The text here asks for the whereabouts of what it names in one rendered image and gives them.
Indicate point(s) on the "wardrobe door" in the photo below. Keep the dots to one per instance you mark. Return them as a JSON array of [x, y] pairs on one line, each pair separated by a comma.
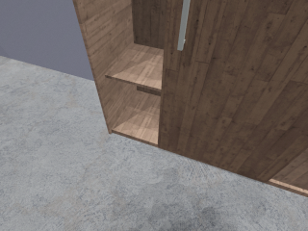
[[296, 172], [236, 96]]

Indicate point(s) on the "handle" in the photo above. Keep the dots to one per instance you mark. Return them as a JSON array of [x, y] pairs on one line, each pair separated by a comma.
[[183, 24]]

